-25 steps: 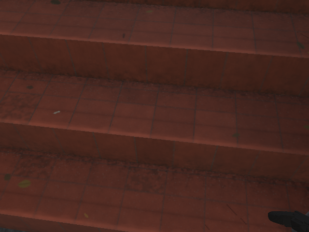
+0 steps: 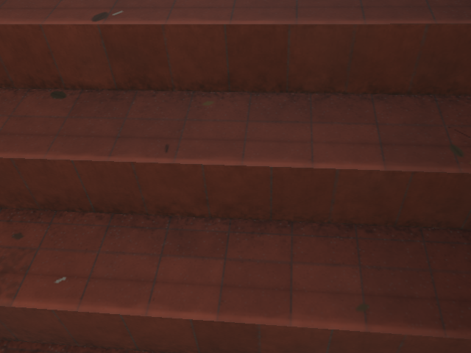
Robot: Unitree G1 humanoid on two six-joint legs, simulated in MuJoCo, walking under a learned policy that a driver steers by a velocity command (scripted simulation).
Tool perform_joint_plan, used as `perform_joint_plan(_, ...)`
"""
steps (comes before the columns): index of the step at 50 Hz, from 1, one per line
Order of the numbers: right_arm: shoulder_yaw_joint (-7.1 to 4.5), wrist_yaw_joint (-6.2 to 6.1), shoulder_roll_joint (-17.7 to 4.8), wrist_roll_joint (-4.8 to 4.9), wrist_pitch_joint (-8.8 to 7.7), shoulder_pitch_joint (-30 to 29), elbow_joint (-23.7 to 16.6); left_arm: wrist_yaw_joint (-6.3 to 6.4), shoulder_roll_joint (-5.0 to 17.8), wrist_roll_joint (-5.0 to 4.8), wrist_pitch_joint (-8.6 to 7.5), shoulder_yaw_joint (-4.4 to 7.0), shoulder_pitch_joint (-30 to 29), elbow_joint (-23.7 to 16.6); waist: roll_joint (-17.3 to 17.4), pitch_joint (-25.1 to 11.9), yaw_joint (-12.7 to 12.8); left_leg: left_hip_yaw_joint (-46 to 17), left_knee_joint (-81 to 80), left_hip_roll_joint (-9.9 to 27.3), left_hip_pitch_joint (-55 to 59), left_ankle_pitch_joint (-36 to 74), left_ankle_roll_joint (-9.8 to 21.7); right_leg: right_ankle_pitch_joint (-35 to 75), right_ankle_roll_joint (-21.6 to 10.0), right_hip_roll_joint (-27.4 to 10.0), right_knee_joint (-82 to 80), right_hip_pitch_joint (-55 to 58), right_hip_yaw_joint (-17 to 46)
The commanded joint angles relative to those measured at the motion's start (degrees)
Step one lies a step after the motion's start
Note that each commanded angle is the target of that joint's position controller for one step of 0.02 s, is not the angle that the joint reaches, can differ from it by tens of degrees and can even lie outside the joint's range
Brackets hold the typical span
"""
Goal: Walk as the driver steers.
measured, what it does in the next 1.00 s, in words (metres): climbs: left foot 0.19 m higher, then right foot 0.19 m higher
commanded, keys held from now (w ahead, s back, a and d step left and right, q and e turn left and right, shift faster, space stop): w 1.00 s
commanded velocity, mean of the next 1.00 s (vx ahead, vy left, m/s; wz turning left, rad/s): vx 0.50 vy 0.00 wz -0.01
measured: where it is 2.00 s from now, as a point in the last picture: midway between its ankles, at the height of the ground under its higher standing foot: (242, 32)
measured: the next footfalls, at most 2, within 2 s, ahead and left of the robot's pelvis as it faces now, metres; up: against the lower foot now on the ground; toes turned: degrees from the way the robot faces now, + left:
left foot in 0.32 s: +0.30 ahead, +0.14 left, +0.19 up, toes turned +5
right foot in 0.86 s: +0.57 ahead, -0.11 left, +0.38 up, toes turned -7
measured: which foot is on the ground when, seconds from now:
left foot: up 0.00-0.30, down 0.32-0.88, up 0.90-1.00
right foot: down 0.00-0.34, up 0.36-0.84, down 0.86-1.00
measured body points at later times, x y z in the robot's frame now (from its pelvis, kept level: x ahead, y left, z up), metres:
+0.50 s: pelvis +0.22 +0.05 +0.14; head +0.19 +0.05 +0.59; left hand +0.33 +0.29 +0.03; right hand +0.27 -0.19 +0.00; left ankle +0.26 +0.14 -0.55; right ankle +0.15 -0.10 -0.31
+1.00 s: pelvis +0.47 -0.03 +0.30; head +0.45 -0.02 +0.75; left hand +0.59 +0.21 +0.17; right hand +0.46 -0.26 +0.14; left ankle +0.34 +0.13 -0.26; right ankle +0.53 -0.10 -0.36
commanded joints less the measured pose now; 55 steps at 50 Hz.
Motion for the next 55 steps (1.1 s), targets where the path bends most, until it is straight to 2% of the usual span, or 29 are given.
perform_joint_plan(1,0.24,-0.03,-0.2,1.81,-0.28,-7.4,-6.5,-0.53,5.1,0.17,0.97,1.3,8.4,2.0,-8.9,11.5,2.0,-0.8,32.1,3.3,-38.8,-4.2,-1.7,-4.8,-13.9,-21.7,-15.8,10.9,23.8)
perform_joint_plan(4,3.96,0.47,9.0,1.87,-0.45,-9.2,-11.2,-0.22,2.2,-0.11,1.57,-0.28,16.4,8.1,-6.7,10.4,0.7,-1.8,64.3,2.7,-58.6,-4.4,1.1,-0.1,-10.1,-21.5,-13.7,12.8,19.2)
perform_joint_plan(8,6.41,0.96,9.4,0.89,-1.24,-13.6,-18.7,0.53,1.9,-0.31,1.42,-2.14,11.2,7.7,-4.9,9.5,-2.5,0.4,53.2,3.6,-55.3,8.2,1.1,0.6,-4.9,-15.8,-15.6,-3.3,7.7)
perform_joint_plan(11,9.08,1.21,10.6,-2.2,-2.0,-26.9,-27.7,2.93,5.7,-3.61,0.42,-1.71,15.2,8.9,-8.2,2.1,-1.0,12.7,21.4,7.0,-23.5,16.5,-0.1,13.8,-8.1,-14.1,-30.6,-20.4,5.7)
perform_joint_plan(12,8.91,0.67,9.6,-2.75,-1.55,-28.4,-29.0,3.22,7.0,-4.54,0.55,-1.17,19.9,11.1,-9.2,-0.4,0.5,13.2,13.4,7.2,-18.9,13.2,0.8,20.5,-7.5,-14.4,-31.9,-11.8,5.1)
perform_joint_plan(13,7.78,0.73,7.8,-1.55,-1.42,-20.9,-26.3,3.13,7.6,-4.84,0.09,-1.39,17.7,11.3,-14.0,-7.8,-3.5,16.0,8.2,2.7,-6.8,10.8,2.8,56.0,-7.4,-13.4,-25.7,-4.2,1.0)
perform_joint_plan(14,5.74,0.85,3.2,-0.29,-1.77,-16.9,-25.4,2.77,11.0,-3.16,-0.76,-0.88,21.3,12.0,-19.4,-12.4,-5.3,18.6,4.9,-2.3,-0.6,3.5,4.1,94.0,-7.6,-14.6,-16.8,4.4,-0.1)
perform_joint_plan(16,2.29,1.75,-3.3,-0.43,-1.18,-2.2,-20.9,3.53,15.3,-0.73,0.24,0.65,17.7,12.5,-26.0,-18.6,-14.0,7.3,-9.8,-2.3,2.8,-1.5,8.0,117.5,-6.5,-18.8,2.0,22.9,2.1)
perform_joint_plan(17,0.38,2.36,-8.4,-2.16,-0.92,7.9,-15.8,3.22,12.2,0.17,-0.56,0.74,16.4,10.2,-13.3,-22.6,-15.5,-14.7,-17.1,5.9,16.9,0.8,13.5,108.4,-6.3,-15.8,18.2,8.9,4.0)
perform_joint_plan(18,-1.56,1.37,-13.7,-3.77,1.16,17.6,-9.8,0.38,5.1,0.02,-1.97,0.09,15.8,9.4,13.7,-26.9,-14.9,-47.0,-46.9,16.2,31.5,-6.0,21.9,42.1,-4.7,-2.9,39.2,-10.9,7.8)
perform_joint_plan(19,-1.37,-0.8,-11.1,-4.28,2.39,16.8,-7.4,-3.12,1.9,0.08,-3.71,0.42,14.1,10.1,14.4,-26.1,-13.1,-67.3,-60.4,22.8,27.8,-19.1,23.7,9.0,-3.2,5.4,73.1,-21.6,19.0)
perform_joint_plan(21,1.31,-0.24,0.3,-1.35,2.02,10.8,-1.1,-5.13,-3.2,-2.9,-3.59,-0.9,-4.6,-2.1,2.1,-0.7,-7.0,-44.2,-54.3,20.2,8.7,-21.1,14.7,2.5,-5.0,1.5,90.8,-42.5,15.6)
perform_joint_plan(24,3.79,1.89,12.0,-3.09,1.31,3.4,5.8,-3.67,-6.5,-2.66,-2.13,-3.61,1.6,-6.0,-2.4,5.8,3.4,-17.1,-52.9,14.1,-0.5,0.3,7.4,3.5,-7.3,-0.1,102.5,-48.9,14.8)
perform_joint_plan(29,3.56,2.04,6.6,-5.07,0.14,5.7,8.4,-1.24,-6.1,-2.82,-0.25,-5.22,0.9,-4.5,-0.2,5.4,3.4,-0.7,-57.3,12.9,-4.4,8.9,10.4,15.5,-1.3,0.9,101.6,-55.6,8.4)
perform_joint_plan(34,3.69,1.26,4.4,-3.64,-0.14,16.0,11.7,-0.95,-7.8,-2.51,-1.16,-7.06,-13.3,-11.3,-0.1,8.7,-2.3,-2.4,-58.5,14.8,10.8,14.8,8.6,13.2,0.3,-1.7,102.4,-75.2,8.2)
perform_joint_plan(37,3.31,-1.18,3.0,-1.0,0.0,22.8,13.1,-0.99,-7.1,-3.24,-1.35,-8.39,-24.3,-17.9,3.8,6.0,-5.3,-4.9,-66.1,16.5,16.5,10.8,10.4,11.9,2.2,-6.5,85.4,-73.3,1.0)
perform_joint_plan(39,1.2,-3.11,-1.0,1.01,0.77,26.1,14.3,-1.84,-8.4,-1.43,-1.23,-10.02,-31.1,-20.7,4.1,3.5,-6.9,-5.2,-76.4,19.9,22.0,20.5,12.2,0.8,2.0,-11.0,69.0,-62.0,-5.2)
perform_joint_plan(41,1.18,-2.38,-1.0,0.6,1.39,21.9,13.8,-3.43,-9.8,-1.7,-1.3,-9.39,-26.7,-18.1,6.6,-4.6,-1.9,5.4,-69.9,16.8,21.1,64.5,11.0,-7.2,-1.7,-4.2,55.3,-34.9,-12.6)
perform_joint_plan(42,1.52,-1.73,-1.6,-0.91,0.4,25.6,15.0,-3.59,-6.0,-2.67,-2.19,-7.46,-24.0,-18.4,12.5,-7.3,0.0,6.6,-62.7,17.0,24.1,103.3,11.8,-11.4,-3.7,0.9,52.5,-25.3,-15.3)
perform_joint_plan(43,1.09,-1.92,-4.6,-1.14,0.4,23.1,14.9,-3.56,-0.9,-1.63,-2.35,-4.89,-12.4,-14.9,17.7,-10.6,6.5,4.7,-52.6,18.3,32.8,123.6,10.9,-14.4,-5.6,1.8,44.6,-21.8,-10.0)
perform_joint_plan(44,0.15,-1.82,-7.5,-1.44,-0.58,17.0,12.6,-3.38,4.5,-0.17,-2.5,-2.78,1.0,-11.2,18.5,-16.2,12.5,3.4,-40.5,18.2,28.7,123.7,9.9,-9.7,-8.7,-3.2,39.3,-9.3,3.5)
perform_joint_plan(45,0.28,-0.51,-2.9,-0.36,-1.88,16.7,10.8,-2.41,9.6,0.94,-1.09,-0.42,10.7,-6.3,-0.2,-23.0,12.1,2.9,-24.4,10.7,11.1,100.8,7.8,-19.6,-14.4,-12.8,21.7,5.9,28.4)
perform_joint_plan(46,0.48,0.63,1.9,-0.54,-3.15,11.9,8.9,-0.64,14.6,0.22,0.81,1.46,19.2,-1.5,-16.4,-22.2,12.4,-2.6,-3.2,0.2,-3.1,30.0,5.5,-32.9,-18.2,-21.7,-7.0,13.9,56.5)
perform_joint_plan(47,-0.17,2.06,5.3,-0.32,-2.93,5.0,5.2,0.82,11.6,0.19,0.67,1.11,18.7,1.7,-14.3,-17.0,9.2,-11.6,21.7,-3.3,-13.2,22.5,4.6,-34.9,-12.9,-23.1,-11.0,8.2,61.5)
perform_joint_plan(48,0.14,2.52,8.0,0.26,-2.6,-0.2,1.9,0.63,6.7,-0.75,0.52,0.14,13.9,3.8,-10.5,-8.0,5.5,-11.6,32.0,-2.0,-21.3,24.1,6.1,-33.2,-8.8,-22.5,-8.4,1.1,53.3)
perform_joint_plan(49,0.56,2.18,9.3,0.46,-2.39,-4.0,-0.9,-0.28,1.5,0.37,0.53,-0.66,10.7,6.1,-5.9,0.1,3.0,-8.9,37.1,-0.6,-27.1,26.5,8.0,-27.7,-7.7,-21.4,-3.4,-7.6,42.1)
perform_joint_plan(51,2.49,1.87,12.5,-0.34,-2.19,0.5,-2.3,-2.11,-7.8,1.48,-0.15,-2.98,7.7,10.9,-4.3,4.0,-3.8,-11.5,48.7,-1.1,-32.3,27.6,12.2,-11.8,-2.0,-16.4,-0.1,-13.9,26.1)
perform_joint_plan(53,4.54,1.43,15.8,-0.29,-1.7,4.4,-2.7,-2.99,-7.0,0.68,-0.1,-2.78,6.4,12.1,-5.0,4.5,-7.2,-13.1,50.1,-1.2,-39.7,29.3,13.2,-2.0,2.4,-14.4,-0.3,-11.7,14.9)
perform_joint_plan(55,4.84,0.6,13.4,0.57,-0.26,5.4,-2.1,-2.65,-6.4,1.41,0.1,-3.49,1.6,10.2,-5.2,6.4,-9.8,-10.0,42.0,-1.0,-42.3,32.0,10.3,-1.0,4.0,-12.1,-2.2,-17.5,4.2)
